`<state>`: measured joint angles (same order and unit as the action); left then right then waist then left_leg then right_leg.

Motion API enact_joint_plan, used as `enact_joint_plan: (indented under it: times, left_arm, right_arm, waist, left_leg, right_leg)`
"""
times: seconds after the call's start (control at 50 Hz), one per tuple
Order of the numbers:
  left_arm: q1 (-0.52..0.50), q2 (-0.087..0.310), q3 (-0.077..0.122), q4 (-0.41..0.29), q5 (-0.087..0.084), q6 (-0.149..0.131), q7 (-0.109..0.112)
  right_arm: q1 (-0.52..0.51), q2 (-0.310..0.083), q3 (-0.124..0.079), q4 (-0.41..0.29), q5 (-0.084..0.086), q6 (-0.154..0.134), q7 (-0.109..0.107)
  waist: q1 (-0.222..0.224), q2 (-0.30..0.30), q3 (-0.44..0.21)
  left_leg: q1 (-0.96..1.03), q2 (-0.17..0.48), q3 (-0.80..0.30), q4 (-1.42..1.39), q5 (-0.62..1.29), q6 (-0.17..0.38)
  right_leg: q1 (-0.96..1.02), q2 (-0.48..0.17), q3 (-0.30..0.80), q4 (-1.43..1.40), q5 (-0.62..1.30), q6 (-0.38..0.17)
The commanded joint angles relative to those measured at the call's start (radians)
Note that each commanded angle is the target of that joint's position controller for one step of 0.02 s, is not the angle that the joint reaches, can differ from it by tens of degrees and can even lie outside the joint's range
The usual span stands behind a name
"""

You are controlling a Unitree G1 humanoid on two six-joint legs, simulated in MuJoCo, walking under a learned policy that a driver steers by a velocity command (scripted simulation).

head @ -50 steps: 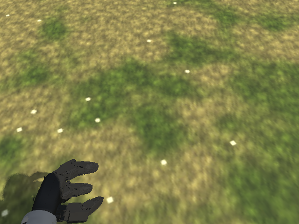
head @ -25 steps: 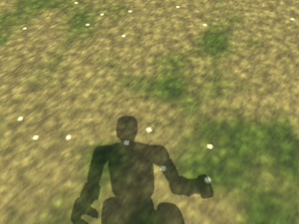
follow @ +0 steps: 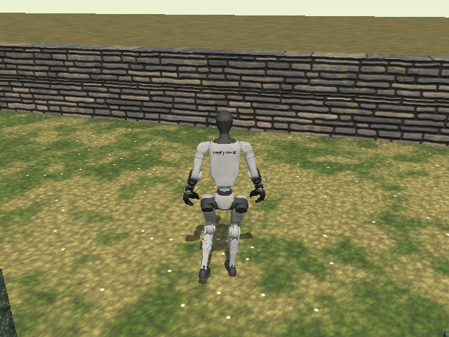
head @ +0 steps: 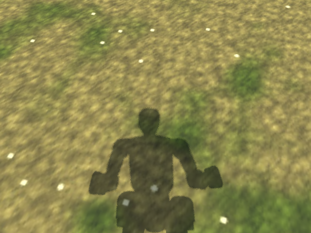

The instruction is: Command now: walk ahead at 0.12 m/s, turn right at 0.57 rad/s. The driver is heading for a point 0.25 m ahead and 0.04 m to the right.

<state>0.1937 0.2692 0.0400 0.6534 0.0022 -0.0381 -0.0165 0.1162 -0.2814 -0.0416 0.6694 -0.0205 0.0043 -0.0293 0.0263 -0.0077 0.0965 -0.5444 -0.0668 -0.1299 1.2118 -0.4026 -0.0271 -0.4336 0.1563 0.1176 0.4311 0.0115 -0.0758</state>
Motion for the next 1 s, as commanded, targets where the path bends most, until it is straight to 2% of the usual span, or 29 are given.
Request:
enact_joint_plan:
  times: [0.02, 0.06, 0.1, 0.16, 0.22, 0.26, 0.28, 0.3, 0.32, 0.34, 0.36, 0.38, 0.4, 0.42, 0.44, 0.5, 0.54, 0.58, 0.6, 0.62, 0.64, 0.66, 0.68, 0.7, 0.72, 0.74, 0.8, 1.0]
  left_arm:
    - [-0.061, 0.166, 0.057, -0.105, -0.009, 0.008, 0.018]
    - [-0.052, 0.185, 0.069, -0.108, -0.017, 0.028, 0.032]
    - [-0.048, 0.179, 0.071, -0.113, -0.023, 0.044, 0.043]
    - [-0.012, 0.157, 0.067, -0.107, -0.011, 0.066, 0.052]
    - [0.009, 0.141, 0.061, -0.107, 0.001, 0.079, 0.054]
    - [0.012, 0.138, 0.057, -0.107, 0.001, 0.084, 0.052]
    - [0.002, 0.133, 0.053, -0.107, -0.005, 0.085, 0.05]
    - [0.013, 0.124, 0.047, -0.101, -0.011, 0.084, 0.047]
    - [0.054, 0.104, 0.039, -0.092, -0.006, 0.078, 0.043]
    - [0.087, 0.11, 0.043, -0.102, -0.009, 0.068, 0.038]
    - [0.026, 0.162, 0.057, -0.112, -0.004, 0.055, 0.039]
    - [-0.005, 0.203, 0.074, -0.112, -0.003, 0.05, 0.037]
    - [0.008, 0.196, 0.078, -0.09, -0.007, 0.057, 0.039]
    - [0.02, 0.17, 0.074, -0.077, -0.007, 0.067, 0.043]
    - [0.035, 0.133, 0.064, -0.064, -0.008, 0.076, 0.045]
    - [0.012, 0.065, 0.037, -0.063, -0.013, 0.079, 0.044]
    - [-0.041, 0.038, 0.023, -0.071, -0.015, 0.072, 0.04]
    - [-0.037, 0.06, 0.03, -0.059, -0.024, 0.07, 0.04]
    - [-0.012, 0.065, 0.033, -0.042, -0.024, 0.069, 0.041]
    - [0.012, 0.066, 0.033, -0.024, -0.018, 0.067, 0.042]
    - [0.012, 0.087, 0.035, -0.021, -0.005, 0.065, 0.045]
    - [0.019, 0.13, 0.04, -0.029, 0.008, 0.066, 0.052]
    - [0.019, 0.177, 0.056, -0.007, 0.011, 0.067, 0.05]
    - [0.013, 0.118, 0.046, -0.014, 0.013, 0.064, 0.039]
    - [0.011, 0.083, 0.035, -0.008, 0.019, 0.06, 0.034]
    - [0.004, 0.082, 0.033, -0.005, 0.02, 0.056, 0.035]
    - [0.009, 0.07, 0.025, 0.003, 0.015, 0.041, 0.038]
    - [0.043, 0.055, 0.013, 0.042, 0.01, 0.02, 0.043]
  right_arm:
    - [0.108, -0.067, -0.026, -0.029, -0.004, -0.004, -0.018]
    - [0.088, -0.071, -0.028, -0.024, 0.003, 0.001, -0.021]
    - [0.054, -0.084, -0.031, -0.023, 0.009, 0.005, -0.02]
    - [-0.007, -0.084, -0.03, -0.038, 0.013, -0.004, -0.015]
    - [-0.043, -0.084, -0.028, -0.045, 0.02, -0.025, -0.005]
    - [-0.03, -0.083, -0.029, -0.038, 0.025, -0.038, 0.006]
    - [-0.003, -0.078, -0.031, -0.027, 0.025, -0.044, 0.013]
    - [0.013, -0.079, -0.033, -0.018, 0.018, -0.048, 0.016]
    - [0.014, -0.107, -0.038, -0.025, 0.002, -0.049, 0.016]
    - [-0.019, -0.176, -0.048, -0.03, -0.023, -0.042, 0.014]
    - [0.011, -0.134, -0.044, -0.026, -0.033, -0.042, 0.015]
    - [0.014, -0.134, -0.045, -0.024, -0.016, -0.042, 0.01]
    - [0.005, -0.128, -0.043, -0.024, 0.001, -0.04, 0.006]
    - [-0.012, -0.116, -0.038, -0.027, 0.015, -0.037, 0.003]
    - [-0.022, -0.094, -0.027, -0.026, 0.019, -0.035, 0.004]
    - [-0.033, -0.072, -0.017, -0.014, 0.011, -0.021, 0.013]
    - [0.005, -0.09, -0.023, -0.001, 0.013, -0.009, 0.013]
    - [0.042, -0.115, -0.028, 0.014, 0.015, -0.001, 0.012]
    - [0.038, -0.113, -0.026, 0.019, 0.021, 0.0, 0.012]
    - [0.042, -0.107, -0.022, 0.027, 0.029, -0.002, 0.013]
    - [0.069, -0.099, -0.019, 0.037, 0.031, -0.012, 0.014]
    - [0.08, -0.088, -0.013, 0.039, 0.017, -0.03, 0.02]
    - [0.108, -0.079, -0.014, 0.039, 0.009, -0.048, 0.031]
    - [0.058, -0.086, -0.012, 0.051, 0.005, -0.054, 0.033]
    - [0.024, -0.078, -0.013, 0.051, 0.008, -0.053, 0.033]
    - [0.01, -0.061, -0.01, 0.053, 0.01, -0.047, 0.029]
    - [0.028, -0.055, -0.012, 0.068, 0.01, -0.028, 0.019]
    - [0.06, -0.053, -0.021, 0.151, 0.014, -0.015, 0.0]
  waist:
    - [-0.061, -0.071, -0.203]
    - [-0.056, -0.09, -0.25]
    - [-0.031, -0.12, -0.244]
    - [0.007, -0.155, -0.216]
    - [0.033, -0.154, -0.197]
    - [0.025, -0.152, -0.189]
    - [0.003, -0.145, -0.186]
    - [-0.011, -0.124, -0.182]
    - [0.002, -0.047, -0.199]
    - [0.05, 0.18, -0.16]
    - [-0.012, 0.233, -0.154]
    - [-0.03, 0.185, -0.158]
    - [-0.024, 0.126, -0.157]
    - [-0.019, 0.108, -0.148]
    - [-0.013, 0.104, -0.137]
    - [-0.009, 0.152, -0.141]
    - [-0.049, 0.185, -0.161]
    - [-0.061, 0.194, -0.178]
    - [-0.044, 0.184, -0.177]
    - [-0.026, 0.171, -0.166]
    - [-0.031, 0.148, -0.167]
    - [-0.039, 0.077, -0.196]
    - [-0.076, -0.065, -0.212]
    - [-0.029, -0.049, -0.213]
    - [-0.022, -0.037, -0.186]
    - [-0.023, -0.037, -0.16]
    - [-0.032, -0.054, -0.105]
    - [-0.039, -0.01, -0.081]
  left_leg:
    - [0.029, -0.01, 0.01, -0.213, 0.028, -0.016]
    - [0.044, -0.006, -0.009, -0.288, 0.074, -0.03]
    - [0.061, 0.009, -0.009, -0.349, 0.133, -0.038]
    - [0.089, 0.023, -0.001, -0.412, 0.142, -0.042]
    - [0.119, 0.035, 0.009, -0.503, 0.106, -0.02]
    - [0.176, 0.037, 0.021, -0.613, 0.104, 0.004]
    - [0.238, 0.038, 0.033, -0.715, 0.158, 0.02]
    - [0.316, 0.056, 0.028, -0.819, 0.238, 0.038]
    - [0.415, 0.156, -0.052, -0.844, 0.315, 0.077]
    - [0.413, 0.289, -0.194, -0.857, 0.471, 0.187]
    - [0.361, 0.385, -0.294, -0.907, 0.549, 0.283]
    - [0.364, 0.399, -0.303, -0.891, 0.545, 0.306]
    - [0.364, 0.368, -0.259, -0.874, 0.526, 0.286]
    - [0.372, 0.339, -0.224, -0.861, 0.517, 0.261]
    - [0.366, 0.316, -0.19, -0.85, 0.558, 0.248]
    - [0.38, 0.23, -0.087, -0.829, 0.628, 0.225]
    - [0.414, 0.217, -0.082, -0.812, 0.645, 0.227]
    - [0.444, 0.237, -0.121, -0.798, 0.644, 0.24]
    - [0.439, 0.232, -0.125, -0.788, 0.626, 0.232]
    - [0.414, 0.223, -0.123, -0.785, 0.607, 0.212]
    - [0.373, 0.214, -0.127, -0.79, 0.559, 0.175]
    - [0.308, 0.196, -0.098, -0.771, 0.484, 0.129]
    - [0.288, 0.122, -0.009, -0.773, 0.365, 0.084]
    - [0.32, 0.093, 0.029, -0.745, 0.288, 0.047]
    - [0.314, 0.084, 0.041, -0.736, 0.259, 0.036]
    - [0.309, 0.085, 0.044, -0.729, 0.261, 0.035]
    - [0.309, 0.081, 0.044, -0.722, 0.264, 0.036]
    - [0.338, 0.083, 0.039, -0.724, 0.257, 0.017]
  right_leg:
    - [0.12, -0.204, 0.361, -0.162, -0.099, -0.113]
    - [0.153, -0.212, 0.375, -0.15, -0.198, -0.1]
    - [0.143, -0.208, 0.377, -0.155, -0.314, -0.079]
    - [0.149, -0.213, 0.397, -0.157, -0.372, -0.081]
    - [0.201, -0.239, 0.43, -0.132, -0.328, -0.095]
    - [0.228, -0.245, 0.449, -0.11, -0.28, -0.098]
    - [0.222, -0.233, 0.445, -0.092, -0.259, -0.089]
    - [0.197, -0.208, 0.43, -0.072, -0.272, -0.067]
    - [0.135, -0.165, 0.38, -0.006, -0.388, -0.025]
    - [0.028, -0.046, 0.196, 0.127, -0.485, 0.035]
    - [0.003, -0.015, 0.093, 0.283, -0.549, 0.088]
    - [-0.021, -0.035, 0.073, 0.449, -0.571, 0.124]
    - [-0.04, -0.043, 0.068, 0.548, -0.554, 0.147]
    - [-0.063, -0.052, 0.068, 0.616, -0.53, 0.163]
    - [-0.066, -0.063, 0.07, 0.66, -0.513, 0.173]
    - [-0.014, -0.114, -0.02, 0.513, -0.47, 0.187]
    - [0.054, -0.144, -0.069, 0.331, -0.464, 0.19]
    - [0.109, -0.145, -0.083, 0.193, -0.414, 0.185]
    - [0.156, -0.142, -0.093, 0.081, -0.334, 0.174]
    - [0.222, -0.14, -0.095, -0.052, -0.209, 0.156]
    - [0.292, -0.162, -0.056, -0.094, -0.119, 0.132]
    - [0.385, -0.229, -0.001, -0.044, 0.042, 0.105]
    - [0.372, -0.238, -0.002, 0.052, 0.052, 0.061]
    - [0.323, -0.221, -0.009, 0.047, -0.044, 0.044]
    - [0.287, -0.219, -0.002, 0.032, -0.103, 0.048]
    - [0.254, -0.212, -0.003, 0.024, -0.131, 0.056]
    - [0.185, -0.208, -0.001, 0.013, -0.174, 0.064]
    - [0.14, -0.196, -0.001, -0.002, -0.243, 0.06]
